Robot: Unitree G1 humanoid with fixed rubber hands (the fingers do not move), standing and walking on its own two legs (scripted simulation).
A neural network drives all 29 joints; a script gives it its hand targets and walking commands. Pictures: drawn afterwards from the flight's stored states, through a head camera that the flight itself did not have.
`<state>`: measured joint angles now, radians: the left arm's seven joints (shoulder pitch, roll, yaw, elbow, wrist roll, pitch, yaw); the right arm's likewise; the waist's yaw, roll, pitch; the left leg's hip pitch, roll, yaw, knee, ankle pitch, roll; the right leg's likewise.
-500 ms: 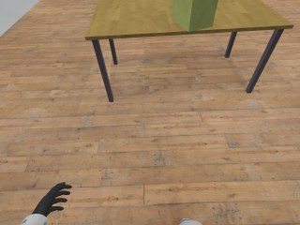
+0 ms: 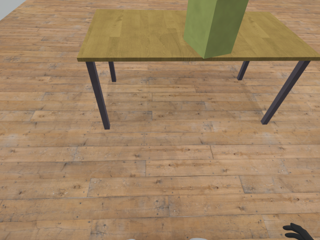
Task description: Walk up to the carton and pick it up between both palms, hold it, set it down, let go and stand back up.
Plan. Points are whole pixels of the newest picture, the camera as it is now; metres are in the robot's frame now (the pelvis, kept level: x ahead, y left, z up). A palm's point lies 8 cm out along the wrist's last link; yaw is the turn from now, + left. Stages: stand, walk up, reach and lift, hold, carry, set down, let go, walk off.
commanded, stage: walk up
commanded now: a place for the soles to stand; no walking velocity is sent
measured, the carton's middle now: (211, 21) +1.21 -0.20 +0.05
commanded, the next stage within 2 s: none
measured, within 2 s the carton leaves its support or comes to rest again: neither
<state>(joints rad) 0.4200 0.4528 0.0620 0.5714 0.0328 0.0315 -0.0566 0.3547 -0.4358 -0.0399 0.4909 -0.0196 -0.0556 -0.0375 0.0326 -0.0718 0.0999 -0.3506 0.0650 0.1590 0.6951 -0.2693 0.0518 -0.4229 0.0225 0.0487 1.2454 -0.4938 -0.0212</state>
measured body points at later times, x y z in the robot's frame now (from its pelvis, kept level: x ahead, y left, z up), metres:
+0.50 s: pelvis +0.23 -0.12 +0.00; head +0.26 -0.13 +0.45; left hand +0.42 +0.18 -0.05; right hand +0.28 -0.46 -0.08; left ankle +0.16 +0.06 -0.63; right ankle +0.29 -0.24 -0.71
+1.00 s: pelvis +0.44 -0.16 +0.01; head +0.46 -0.13 +0.46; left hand +0.56 +0.16 -0.08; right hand +0.53 -0.49 -0.03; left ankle +0.48 -0.03 -0.71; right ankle +0.50 -0.32 -0.65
